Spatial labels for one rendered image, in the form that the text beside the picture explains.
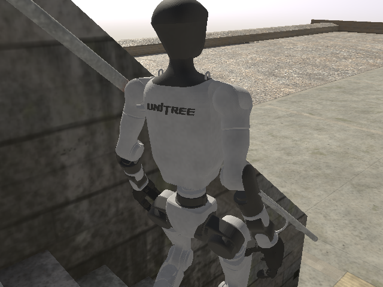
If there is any humanoid robot torso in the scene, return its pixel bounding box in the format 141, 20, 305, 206
144, 69, 224, 241

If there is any left robot hand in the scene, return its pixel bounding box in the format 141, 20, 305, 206
131, 179, 161, 212

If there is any right robot hand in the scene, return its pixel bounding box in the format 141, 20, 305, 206
245, 235, 284, 279

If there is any robot right upper arm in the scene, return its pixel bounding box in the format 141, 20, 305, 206
212, 81, 253, 191

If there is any left robot forearm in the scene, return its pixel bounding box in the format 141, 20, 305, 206
116, 145, 148, 191

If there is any robot left upper arm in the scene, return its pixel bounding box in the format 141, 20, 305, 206
115, 77, 154, 161

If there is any robot left thigh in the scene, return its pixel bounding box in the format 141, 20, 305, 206
147, 190, 193, 271

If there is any right robot forearm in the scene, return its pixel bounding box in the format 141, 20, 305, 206
233, 164, 278, 248

